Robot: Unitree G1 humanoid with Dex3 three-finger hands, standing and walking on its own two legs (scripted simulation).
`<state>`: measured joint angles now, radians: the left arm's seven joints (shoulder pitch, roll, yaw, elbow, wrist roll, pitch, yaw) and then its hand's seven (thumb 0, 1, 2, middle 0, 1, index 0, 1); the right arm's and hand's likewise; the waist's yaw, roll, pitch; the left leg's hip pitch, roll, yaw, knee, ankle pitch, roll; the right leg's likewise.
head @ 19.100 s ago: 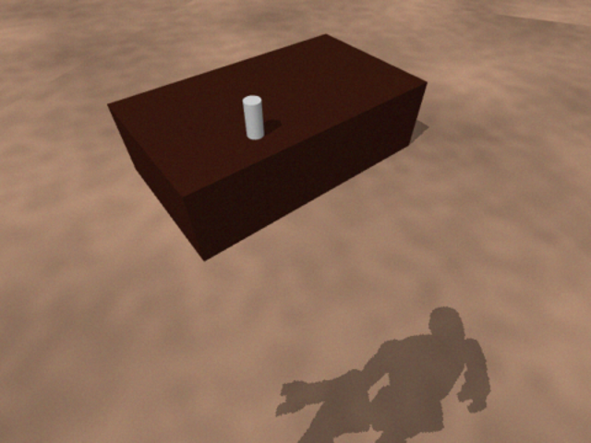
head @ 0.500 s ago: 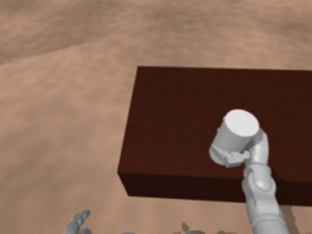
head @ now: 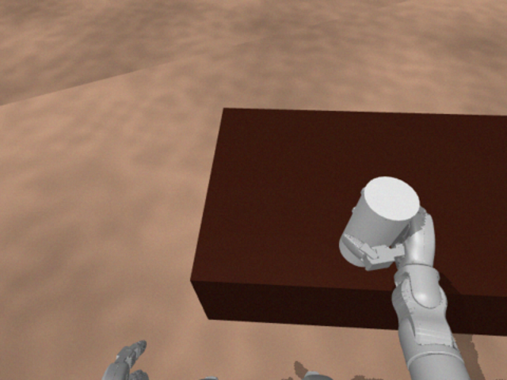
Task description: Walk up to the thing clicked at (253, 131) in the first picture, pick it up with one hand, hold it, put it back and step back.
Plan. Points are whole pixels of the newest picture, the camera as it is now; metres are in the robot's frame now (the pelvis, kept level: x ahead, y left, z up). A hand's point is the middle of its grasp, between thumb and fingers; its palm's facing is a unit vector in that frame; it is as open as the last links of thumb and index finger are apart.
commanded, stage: crouch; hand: right
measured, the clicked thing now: (373, 225) +0.34 -0.17 +0.06
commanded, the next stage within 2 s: lower in 1.44 s
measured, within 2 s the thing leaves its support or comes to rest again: neither
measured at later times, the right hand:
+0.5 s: hand (357, 222) +0.41 -0.18 -0.04, palm faces +0.18 +0.98 +0.01, open 10.0 cm
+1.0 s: hand (351, 219) +0.47 -0.20 -0.12, palm faces +0.20 +0.98 +0.01, open 10.0 cm
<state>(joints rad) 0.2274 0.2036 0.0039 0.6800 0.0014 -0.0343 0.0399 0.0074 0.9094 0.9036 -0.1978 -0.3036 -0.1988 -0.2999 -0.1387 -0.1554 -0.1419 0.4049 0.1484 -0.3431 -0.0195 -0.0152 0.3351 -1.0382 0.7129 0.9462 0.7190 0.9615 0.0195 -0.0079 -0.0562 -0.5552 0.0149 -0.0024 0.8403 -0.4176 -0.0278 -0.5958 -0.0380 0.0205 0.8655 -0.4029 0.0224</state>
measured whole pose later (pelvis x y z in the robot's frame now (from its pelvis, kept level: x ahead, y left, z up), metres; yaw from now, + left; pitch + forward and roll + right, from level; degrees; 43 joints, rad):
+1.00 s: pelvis -0.04 +0.00 -0.15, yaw +2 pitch +30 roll +4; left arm 0.24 0.24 -0.02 0.66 0.08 0.01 -0.03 0.00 0.91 0.91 -0.20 -0.30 -0.19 -0.30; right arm -0.83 -0.44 -0.48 1.11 0.06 -0.55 0.07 -0.02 0.34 -1.04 0.72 0.93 0.73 0.94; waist 0.16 -0.02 -0.16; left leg -1.44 -0.01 0.02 1.51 -0.60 -0.03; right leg -1.50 -0.05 0.08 1.56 -0.59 0.03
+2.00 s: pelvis -0.06 +0.00 -0.24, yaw +4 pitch +37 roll +6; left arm 0.23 0.26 -0.05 0.64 0.09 0.05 -0.04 0.00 0.90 0.92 -0.20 -0.30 -0.20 -0.31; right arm -1.03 -0.59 -0.53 1.15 0.00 -0.46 0.10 -0.02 0.34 -1.04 0.72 0.93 0.73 0.95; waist 0.21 -0.02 -0.15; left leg -1.82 -0.02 0.03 1.84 -0.66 -0.04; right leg -1.89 -0.04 0.11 1.90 -0.65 0.03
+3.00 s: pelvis -0.07 +0.00 -0.30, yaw +5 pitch +37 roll +5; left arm 0.23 0.29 -0.06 0.63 0.08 0.07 -0.04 0.00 0.90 0.90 -0.20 -0.30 -0.20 -0.30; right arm -1.09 -0.64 -0.53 1.14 0.00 -0.39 0.11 -0.02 0.36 -1.04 0.73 0.92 0.74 0.94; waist 0.22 -0.02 -0.13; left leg -2.00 -0.02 0.02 2.04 -0.68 -0.04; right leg -2.06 -0.03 0.12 2.08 -0.66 0.04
